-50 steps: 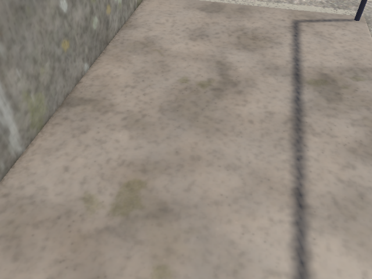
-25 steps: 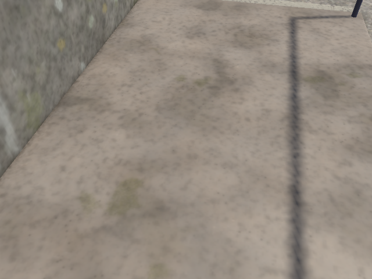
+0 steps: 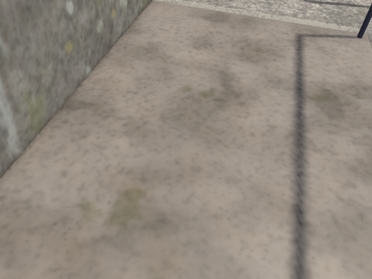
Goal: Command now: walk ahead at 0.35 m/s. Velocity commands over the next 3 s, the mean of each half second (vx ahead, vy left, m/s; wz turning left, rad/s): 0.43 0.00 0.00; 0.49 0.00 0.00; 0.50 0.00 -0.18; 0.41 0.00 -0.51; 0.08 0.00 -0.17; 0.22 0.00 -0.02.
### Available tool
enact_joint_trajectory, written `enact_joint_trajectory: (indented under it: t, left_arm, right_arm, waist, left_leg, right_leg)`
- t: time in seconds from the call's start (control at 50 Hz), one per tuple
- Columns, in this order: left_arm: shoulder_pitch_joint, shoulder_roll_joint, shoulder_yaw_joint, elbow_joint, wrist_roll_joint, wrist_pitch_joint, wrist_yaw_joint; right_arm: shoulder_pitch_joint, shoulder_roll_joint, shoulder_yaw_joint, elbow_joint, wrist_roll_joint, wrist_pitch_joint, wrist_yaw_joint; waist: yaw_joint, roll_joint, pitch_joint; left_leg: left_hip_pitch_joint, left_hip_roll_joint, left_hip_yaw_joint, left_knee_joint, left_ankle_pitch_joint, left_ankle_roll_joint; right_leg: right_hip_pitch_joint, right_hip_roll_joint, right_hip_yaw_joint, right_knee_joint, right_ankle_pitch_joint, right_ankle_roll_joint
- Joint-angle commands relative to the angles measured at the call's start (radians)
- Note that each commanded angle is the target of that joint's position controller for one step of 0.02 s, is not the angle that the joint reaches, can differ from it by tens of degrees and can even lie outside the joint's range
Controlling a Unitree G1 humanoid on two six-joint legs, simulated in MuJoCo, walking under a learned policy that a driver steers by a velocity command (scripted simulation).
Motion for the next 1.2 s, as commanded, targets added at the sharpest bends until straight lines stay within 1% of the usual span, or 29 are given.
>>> enact_joint_trajectory:
  t: [0.02,0.04,0.06,0.08,0.12,0.18,0.24,0.32,0.44,0.48,0.52,0.54,0.56,0.58,0.6,0.62,0.64,0.7,0.76,0.82,0.92,1.0,1.04,1.06,1.08,1.1,1.12,1.16,1.2]
  left_arm:
    - [-0.143,0.072,0.004,-0.092,-0.002,-0.015,0.001]
    - [-0.163,0.02,-0.009,-0.126,0.008,-0.031,0.0]
    - [-0.166,0.036,-0.003,-0.146,0.001,-0.045,0.002]
    - [-0.169,0.054,-0.004,-0.153,-0.007,-0.059,-0.004]
    - [-0.159,0.094,0.011,-0.129,0.001,-0.073,-0.008]
    - [-0.198,0.094,0.022,-0.129,0.018,-0.073,-0.019]
    - [-0.3,0.058,0.016,-0.167,0.018,-0.07,-0.028]
    - [-0.464,0.024,-0.005,-0.226,0.014,-0.078,-0.051]
    - [-0.549,0.068,-0.009,-0.297,0.012,-0.096,-0.081]
    - [-0.459,0.111,0.009,-0.278,0.012,-0.102,-0.079]
    - [-0.147,0.176,0.041,-0.189,0.014,-0.101,-0.064]
    - [0.042,0.245,0.049,-0.143,0.042,-0.095,-0.054]
    - [0.042,0.249,0.041,-0.142,0.045,-0.084,-0.063]
    - [0.082,0.214,0.048,-0.106,0.02,-0.069,-0.069]
    - [-0.029,0.147,0.032,-0.138,0.017,-0.067,-0.063]
    - [-0.159,0.118,0.019,-0.165,0.025,-0.073,-0.067]
    - [-0.211,0.09,0.005,-0.178,0.039,-0.083,-0.07]
    - [-0.173,0.076,-0.003,-0.139,0.041,-0.092,-0.07]
    - [-0.117,0.13,0.007,-0.111,0.043,-0.091,-0.044]
    - [-0.056,0.122,0.002,-0.09,0.026,-0.082,-0.023]
    - [0.059,0.148,0.007,-0.033,0.012,-0.065,-0.013]
    - [0.083,0.176,0.023,-0.018,0.022,-0.042,-0.009]
    - [0.044,0.167,0.017,-0.041,0.034,-0.036,-0.02]
    - [0.019,0.138,0.002,-0.076,0.046,-0.042,-0.023]
    - [0.17,0.03,-0.026,-0.051,0.071,-0.065,-0.028]
    - [0.204,0.063,-0.029,-0.048,0.013,-0.087,-0.035]
    - [0.053,0.148,-0.008,-0.08,-0.011,-0.096,-0.031]
    - [-0.072,0.154,0.005,-0.107,0.012,-0.083,-0.021]
    - [-0.021,0.09,0.003,-0.097,0.03,-0.059,-0.019]
  right_arm:
    - [0.29,-0.085,-0.033,0.066,-0.009,0.0,0.001]
    - [0.36,-0.186,-0.05,0.052,-0.008,-0.002,0.0]
    - [0.341,-0.211,-0.047,0.049,-0.033,-0.014,0.012]
    - [0.249,-0.175,-0.033,0.017,-0.025,-0.028,0.017]
    - [0.136,-0.136,-0.019,-0.02,-0.016,-0.034,0.027]
    - [0.179,-0.097,-0.003,-0.016,-0.024,-0.021,0.018]
    - [0.224,-0.121,-0.004,-0.011,-0.028,-0.01,-0.003]
    - [0.244,-0.143,-0.006,-0.009,-0.02,-0.006,-0.019]
    - [0.267,-0.159,-0.025,0.019,-0.008,0.008,-0.021]
    - [0.244,-0.19,-0.037,0.01,-0.017,0.021,-0.017]
    - [0.181,-0.195,-0.035,-0.018,-0.029,0.031,-0.002]
    - [0.174,-0.129,-0.014,-0.051,-0.048,0.021,0.004]
    - [0.387,0.0,0.024,-0.006,-0.033,-0.004,0.021]
    - [0.348,-0.067,0.014,-0.013,0.015,-0.026,0.022]
    - [0.163,-0.135,0.0,-0.071,0.037,-0.036,0.015]
    - [0.065,-0.16,-0.01,-0.103,0.029,-0.036,0.004]
    - [0.047,-0.169,-0.024,-0.1,0.007,-0.025,-0.007]
    - [0.088,-0.083,-0.02,-0.11,-0.013,-0.005,-0.011]
    - [-0.043,-0.091,-0.024,-0.18,-0.025,-0.009,-0.009]
    - [-0.195,-0.084,-0.018,-0.228,-0.029,-0.02,0.008]
    - [-0.364,-0.093,-0.006,-0.305,-0.013,-0.022,0.038]
    - [-0.359,-0.146,-0.016,-0.332,-0.013,-0.028,0.053]
    - [-0.132,-0.208,-0.046,-0.268,-0.018,-0.035,0.05]
    - [0.056,-0.268,-0.059,-0.23,-0.035,-0.036,0.042]
    - [0.082,-0.302,-0.052,-0.226,-0.032,-0.017,0.045]
    - [0.185,-0.271,-0.057,-0.19,-0.005,-0.007,0.051]
    - [0.104,-0.213,-0.043,-0.209,-0.003,-0.005,0.044]
    - [-0.084,-0.176,-0.023,-0.258,-0.031,-0.009,0.048]
    - [-0.118,-0.156,-0.02,-0.254,-0.039,-0.016,0.052]
  waist:
    - [-0.15,0.104,0.048]
    - [-0.161,0.33,0.049]
    - [-0.127,0.312,0.088]
    - [-0.09,0.206,0.167]
    - [-0.054,0.134,0.17]
    - [-0.061,0.145,0.126]
    - [-0.074,0.124,0.121]
    - [-0.11,0.124,0.152]
    - [-0.093,0.094,0.165]
    - [-0.039,0.104,0.087]
    - [0.116,0.115,-0.101]
    - [0.145,-0.039,-0.265]
    - [0.043,-0.261,-0.429]
    - [0.097,-0.15,-0.423]
    - [0.094,-0.066,-0.219]
    - [0.047,0.042,-0.07]
    - [0.007,0.064,-0.027]
    - [-0.047,0.001,0.013]
    - [-0.039,-0.012,0.042]
    - [0.005,0.002,0.056]
    - [0.054,0.009,0.102]
    - [0.019,0.013,0.081]
    - [-0.095,0.029,-0.073]
    - [-0.157,0.096,-0.212]
    - [-0.072,0.34,-0.307]
    - [-0.124,0.339,-0.404]
    - [-0.131,0.183,-0.225]
    - [-0.063,0.028,-0.029]
    - [-0.001,0.059,-0.016]
  left_leg:
    - [0.35,0.081,-0.13,-0.213,0.028,0.01]
    - [0.401,0.3,-0.504,-0.4,-0.129,0.106]
    - [0.314,0.402,-0.751,-0.483,-0.352,0.21]
    - [0.27,0.386,-0.711,-0.468,-0.325,0.214]
    - [0.26,0.29,-0.514,-0.483,-0.182,0.137]
    - [0.287,0.199,-0.29,-0.469,0.226,0.086]
    - [0.287,0.174,-0.202,-0.458,0.431,0.092]
    - [0.188,0.138,-0.129,-0.47,0.398,0.074]
    - [0.352,0.213,-0.133,-0.353,0.539,0.071]
    - [0.418,0.217,-0.136,-0.217,0.819,0.058]
    - [0.294,0.16,-0.107,0.161,0.943,0.024]
    - [0.009,0.059,-0.069,0.524,0.474,0.002]
    - [-0.334,-0.099,-0.132,0.884,-0.323,-0.054]
    - [-0.453,-0.056,-0.21,0.942,-0.271,-0.045]
    - [-0.505,0.017,-0.165,0.904,-0.194,-0.034]
    - [-0.463,0.061,-0.133,0.822,-0.087,-0.039]
    - [-0.392,0.093,-0.13,0.759,-0.037,-0.045]
    - [-0.294,0.138,-0.121,0.58,0.032,-0.048]
    - [-0.346,0.143,-0.093,0.362,0.205,-0.054]
    - [-0.266,0.087,-0.043,0.073,0.482,-0.03]
    - [-0.29,0.058,-0.065,-0.113,0.557,-0.006]
    - [-0.291,0.04,-0.068,-0.151,0.354,0.036]
    - [0.043,0.002,-0.024,-0.145,0.405,0.087]
    - [0.357,0.17,-0.203,-0.088,0.553,0.157]
    - [0.666,0.364,-0.484,0.0,0.804,0.267]
    - [0.759,0.436,-0.764,-0.168,0.358,0.362]
    - [0.616,0.373,-0.67,-0.243,0.21,0.295]
    - [0.255,0.295,-0.458,-0.316,0.416,0.231]
    - [0.124,0.238,-0.33,-0.371,0.501,0.2]
  right_leg:
    - [-0.381,-0.047,0.045,0.097,-0.176,-0.083]
    - [-0.539,0.041,-0.063,0.407,-0.223,-0.034]
    - [-0.621,0.037,0.014,0.591,-0.33,-0.054]
    - [-0.676,-0.031,0.058,0.653,-0.243,-0.068]
    - [-0.67,-0.09,0.04,0.615,-0.055,-0.075]
    - [-0.607,-0.097,-0.005,0.49,0.106,-0.046]
    - [-0.6,-0.078,-0.033,0.34,0.218,-0.016]
    - [-0.462,-0.033,-0.072,0.089,0.41,-0.012]
    - [-0.457,-0.031,-0.033,-0.039,0.4,-0.073]
    - [-0.335,0.013,-0.059,-0.024,0.308,-0.099]
    - [0.071,0.002,-0.057,0.002,0.381,-0.156]
    - [0.416,-0.215,0.168,0.112,0.556,-0.209]
    - [0.737,-0.425,0.56,0.121,0.712,-0.397]
    - [0.677,-0.423,0.666,-0.037,0.29,-0.428]
    - [0.498,-0.354,0.521,-0.105,0.17,-0.358]
    - [0.252,-0.311,0.404,-0.165,0.262,-0.313]
    - [0.109,-0.275,0.324,-0.187,0.378,-0.292]
    - [-0.055,-0.212,0.187,-0.245,0.525,-0.257]
    - [-0.075,-0.185,0.106,-0.278,0.61,-0.245]
    - [-0.09,-0.096,0.006,-0.283,0.572,-0.176]
    - [0.065,-0.165,0.06,-0.238,0.379,-0.17]
    - [0.236,-0.229,0.102,-0.087,0.559,-0.159]
    - [0.176,-0.155,0.056,0.189,0.763,-0.129]
    - [-0.051,-0.081,0.021,0.489,0.505,-0.099]
    - [-0.395,0.083,-0.024,0.832,-0.407,-0.041]
    - [-0.597,0.088,0.078,0.968,-0.438,-0.037]
    - [-0.669,0.003,0.069,0.952,-0.335,-0.042]
    - [-0.565,-0.076,0.03,0.832,-0.154,-0.024]
    - [-0.439,-0.118,0.039,0.696,-0.089,-0.011]
Next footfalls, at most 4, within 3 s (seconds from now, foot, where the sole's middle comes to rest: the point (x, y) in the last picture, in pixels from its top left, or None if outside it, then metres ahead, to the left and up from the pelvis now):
0.02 left None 0.04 0.11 -0.78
0.52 right None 0.43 -0.10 -0.82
1.06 left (164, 231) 0.75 0.10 -0.84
1.60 right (217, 182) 1.02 -0.13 -0.87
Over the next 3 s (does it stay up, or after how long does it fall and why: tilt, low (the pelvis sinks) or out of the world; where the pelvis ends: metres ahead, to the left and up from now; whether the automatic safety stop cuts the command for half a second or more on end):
stays up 1.29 -0.18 -0.11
